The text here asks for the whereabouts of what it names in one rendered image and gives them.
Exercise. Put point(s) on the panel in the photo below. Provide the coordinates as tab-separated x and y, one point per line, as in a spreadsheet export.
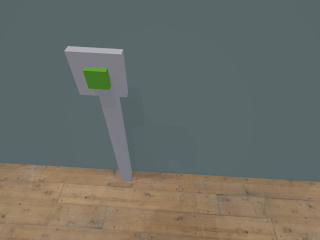
112	59

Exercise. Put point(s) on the button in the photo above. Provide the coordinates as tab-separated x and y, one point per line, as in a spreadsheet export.
97	78

